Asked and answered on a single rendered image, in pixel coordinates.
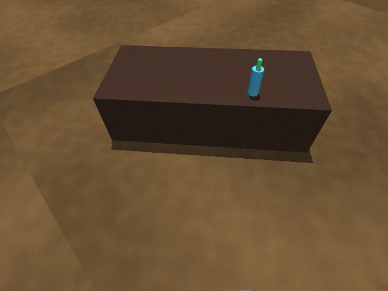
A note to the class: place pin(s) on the bottle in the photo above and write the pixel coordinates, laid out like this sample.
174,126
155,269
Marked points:
256,78

